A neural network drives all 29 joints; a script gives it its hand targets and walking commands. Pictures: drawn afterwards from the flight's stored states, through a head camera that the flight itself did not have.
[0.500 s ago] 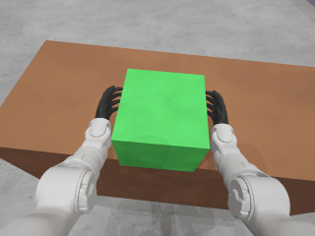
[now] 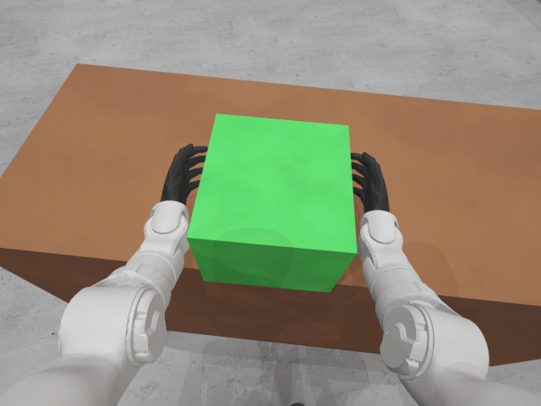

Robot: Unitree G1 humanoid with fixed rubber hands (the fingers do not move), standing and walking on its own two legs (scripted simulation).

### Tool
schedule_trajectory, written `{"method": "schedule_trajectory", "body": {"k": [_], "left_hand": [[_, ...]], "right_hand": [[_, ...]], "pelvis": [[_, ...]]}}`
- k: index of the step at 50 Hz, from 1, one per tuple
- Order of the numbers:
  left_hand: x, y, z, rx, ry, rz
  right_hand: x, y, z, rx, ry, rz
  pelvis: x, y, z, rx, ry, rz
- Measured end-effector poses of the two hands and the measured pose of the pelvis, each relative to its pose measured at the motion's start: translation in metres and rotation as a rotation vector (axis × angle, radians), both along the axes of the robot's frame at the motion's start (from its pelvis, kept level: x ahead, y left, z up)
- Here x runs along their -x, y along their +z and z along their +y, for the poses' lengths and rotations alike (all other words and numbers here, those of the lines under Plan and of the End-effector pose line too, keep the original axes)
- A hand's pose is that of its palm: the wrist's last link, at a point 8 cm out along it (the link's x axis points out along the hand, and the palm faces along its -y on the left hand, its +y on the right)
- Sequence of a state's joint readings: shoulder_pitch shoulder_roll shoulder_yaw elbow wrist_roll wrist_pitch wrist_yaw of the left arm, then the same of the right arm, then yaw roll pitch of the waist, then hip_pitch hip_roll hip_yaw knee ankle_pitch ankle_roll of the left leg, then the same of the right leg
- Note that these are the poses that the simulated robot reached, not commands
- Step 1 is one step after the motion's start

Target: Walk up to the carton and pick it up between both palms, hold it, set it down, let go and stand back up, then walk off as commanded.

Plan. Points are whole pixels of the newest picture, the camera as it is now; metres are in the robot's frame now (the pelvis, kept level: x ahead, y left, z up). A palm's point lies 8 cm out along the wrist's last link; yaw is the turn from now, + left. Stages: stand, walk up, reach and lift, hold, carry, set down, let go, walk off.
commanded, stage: reach and lift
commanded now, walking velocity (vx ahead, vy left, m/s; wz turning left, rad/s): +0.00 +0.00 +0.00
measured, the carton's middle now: (274, 205) +0.43 -0.01 +0.00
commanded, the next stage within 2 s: none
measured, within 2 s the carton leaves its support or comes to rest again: leaves its support in 1.02 s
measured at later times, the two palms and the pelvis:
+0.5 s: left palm (177, 195) +0.42 +0.14 +0.03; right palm (373, 204) +0.41 -0.16 +0.02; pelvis +0.00 +0.00 +0.00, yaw +0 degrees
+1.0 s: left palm (176, 199) +0.41 +0.14 +0.03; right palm (375, 209) +0.40 -0.16 +0.03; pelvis +0.00 +0.00 +0.00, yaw +0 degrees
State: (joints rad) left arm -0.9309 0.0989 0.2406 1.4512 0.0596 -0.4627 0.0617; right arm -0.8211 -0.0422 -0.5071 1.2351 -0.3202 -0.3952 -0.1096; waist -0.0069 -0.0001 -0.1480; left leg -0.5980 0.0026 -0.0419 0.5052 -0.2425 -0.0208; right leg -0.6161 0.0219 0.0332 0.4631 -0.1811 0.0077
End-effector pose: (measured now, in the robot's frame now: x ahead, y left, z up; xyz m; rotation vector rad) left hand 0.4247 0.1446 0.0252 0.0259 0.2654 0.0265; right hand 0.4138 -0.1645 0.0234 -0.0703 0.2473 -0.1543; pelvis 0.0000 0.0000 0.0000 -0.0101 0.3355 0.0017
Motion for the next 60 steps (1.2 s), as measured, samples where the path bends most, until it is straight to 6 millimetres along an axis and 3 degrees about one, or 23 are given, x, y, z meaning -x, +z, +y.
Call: {"method": "schedule_trajectory", "body": {"k": [46,60], "left_hand": [[0.008,0.003,0.000,0.006,0.005,-0.033],[0.013,0.016,-0.006,0.015,0.006,-0.055]], "right_hand": [[0.009,0.002,0.002,-0.007,-0.032,-0.036],[0.017,0.011,-0.001,-0.007,-0.054,-0.047]], "pelvis": [[0.000,0.000,0.000,0.000,0.000,-0.001],[0.002,0.000,-0.001,-0.001,0.000,-0.003]]}}
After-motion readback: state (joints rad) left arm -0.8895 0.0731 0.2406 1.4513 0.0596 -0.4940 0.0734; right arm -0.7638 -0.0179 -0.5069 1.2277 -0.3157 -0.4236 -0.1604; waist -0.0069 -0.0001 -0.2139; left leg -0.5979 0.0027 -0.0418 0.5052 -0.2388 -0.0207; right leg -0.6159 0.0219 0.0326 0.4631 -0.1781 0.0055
